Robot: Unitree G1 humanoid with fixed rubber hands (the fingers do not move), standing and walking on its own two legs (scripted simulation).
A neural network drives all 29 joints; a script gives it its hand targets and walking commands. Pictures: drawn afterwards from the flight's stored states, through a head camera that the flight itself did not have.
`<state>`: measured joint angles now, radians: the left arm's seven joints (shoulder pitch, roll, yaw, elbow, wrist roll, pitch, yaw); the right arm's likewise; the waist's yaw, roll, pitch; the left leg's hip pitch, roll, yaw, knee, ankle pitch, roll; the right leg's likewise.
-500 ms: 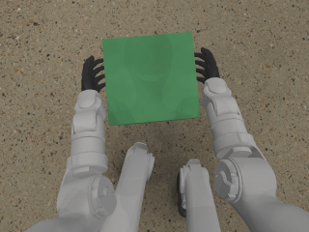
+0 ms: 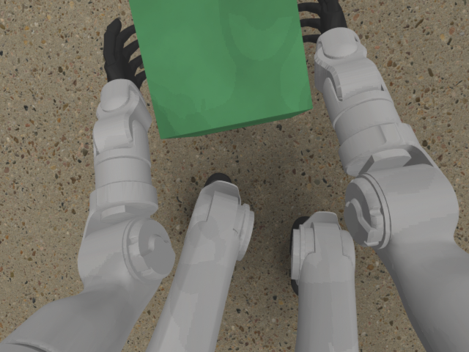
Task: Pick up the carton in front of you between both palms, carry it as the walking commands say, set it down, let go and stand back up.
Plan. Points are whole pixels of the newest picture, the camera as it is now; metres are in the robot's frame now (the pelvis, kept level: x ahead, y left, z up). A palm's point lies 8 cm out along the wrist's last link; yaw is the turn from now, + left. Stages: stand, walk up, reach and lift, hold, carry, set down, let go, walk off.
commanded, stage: set down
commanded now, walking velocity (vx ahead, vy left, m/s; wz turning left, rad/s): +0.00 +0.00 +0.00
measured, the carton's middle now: (229, 68) +0.50 +0.15 -0.23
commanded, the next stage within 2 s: none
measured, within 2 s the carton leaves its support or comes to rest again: rests again in 0.64 s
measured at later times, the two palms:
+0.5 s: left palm (144, 89) +0.43 +0.28 -0.20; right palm (324, 38) +0.57 +0.01 -0.20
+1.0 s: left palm (147, 93) +0.43 +0.28 -0.22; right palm (322, 49) +0.56 +0.01 -0.23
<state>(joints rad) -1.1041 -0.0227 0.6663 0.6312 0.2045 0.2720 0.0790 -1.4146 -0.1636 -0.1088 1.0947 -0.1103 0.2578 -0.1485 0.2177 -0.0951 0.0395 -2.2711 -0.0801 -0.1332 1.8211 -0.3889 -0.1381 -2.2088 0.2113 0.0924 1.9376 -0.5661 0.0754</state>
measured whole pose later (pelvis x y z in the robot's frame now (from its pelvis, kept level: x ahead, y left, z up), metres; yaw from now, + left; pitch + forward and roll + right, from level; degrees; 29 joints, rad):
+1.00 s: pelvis +0.00 -0.01 -0.04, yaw +2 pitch +43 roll +5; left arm -1.23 0.08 0.66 0.93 0.15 0.15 0.01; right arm -1.57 -0.26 0.05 1.30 -0.06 0.17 -0.07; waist 0.25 -0.08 0.24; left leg -2.31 0.01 -0.06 1.98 -0.43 -0.12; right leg -2.28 0.18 0.07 2.13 -0.60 0.02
